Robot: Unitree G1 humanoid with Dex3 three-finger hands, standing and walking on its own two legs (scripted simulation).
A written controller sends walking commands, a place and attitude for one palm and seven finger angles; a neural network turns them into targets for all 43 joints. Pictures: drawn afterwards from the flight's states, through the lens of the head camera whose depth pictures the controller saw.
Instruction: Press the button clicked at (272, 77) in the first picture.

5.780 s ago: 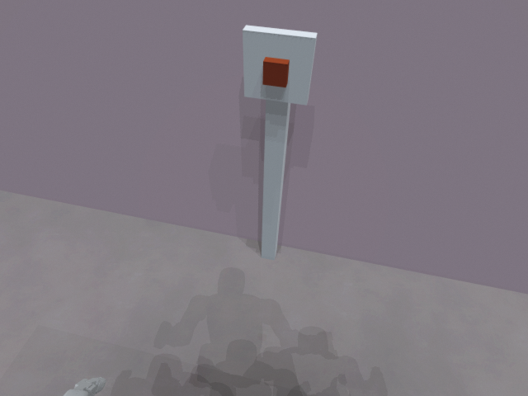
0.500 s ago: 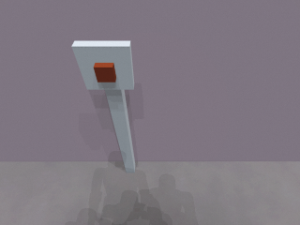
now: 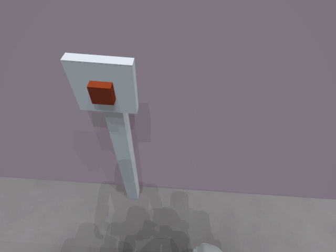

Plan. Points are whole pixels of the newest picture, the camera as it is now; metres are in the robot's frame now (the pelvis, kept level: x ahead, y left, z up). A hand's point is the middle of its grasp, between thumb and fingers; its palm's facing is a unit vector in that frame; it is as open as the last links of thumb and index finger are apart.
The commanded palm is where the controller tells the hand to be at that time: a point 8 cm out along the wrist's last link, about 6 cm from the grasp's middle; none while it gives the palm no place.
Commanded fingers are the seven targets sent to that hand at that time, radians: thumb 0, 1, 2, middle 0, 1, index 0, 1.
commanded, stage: come to a stop and stand still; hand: left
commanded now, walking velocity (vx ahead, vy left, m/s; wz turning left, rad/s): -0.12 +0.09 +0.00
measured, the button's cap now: (102, 92) +0.45 +0.21 +0.12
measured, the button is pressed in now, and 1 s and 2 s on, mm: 0 0 0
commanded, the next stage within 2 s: look again from close up in 1.16 s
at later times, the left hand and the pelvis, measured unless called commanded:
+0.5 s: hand out of the picture +0.02 +0.12 -0.16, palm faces +0.12 -0.96 -0.27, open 7.3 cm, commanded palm none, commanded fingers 0.00 0.90 0.90 -0.20 -0.30 -0.20 -0.30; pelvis -0.02 -0.08 +0.00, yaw +3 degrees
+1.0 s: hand out of the picture -0.01 +0.12 -0.18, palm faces +0.05 -0.97 -0.24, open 7.3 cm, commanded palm none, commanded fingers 0.00 0.90 0.90 -0.20 -0.30 -0.20 -0.30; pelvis -0.03 -0.07 -0.01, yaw +2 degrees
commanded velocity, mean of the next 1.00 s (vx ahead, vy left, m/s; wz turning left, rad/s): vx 0.03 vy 0.06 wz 0.00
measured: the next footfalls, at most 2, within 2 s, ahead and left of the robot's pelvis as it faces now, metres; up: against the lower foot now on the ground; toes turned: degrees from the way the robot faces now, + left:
right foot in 0.12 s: +0.09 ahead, -0.18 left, +0.00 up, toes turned -4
left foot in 0.62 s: +0.00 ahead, +0.08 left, +0.00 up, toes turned +4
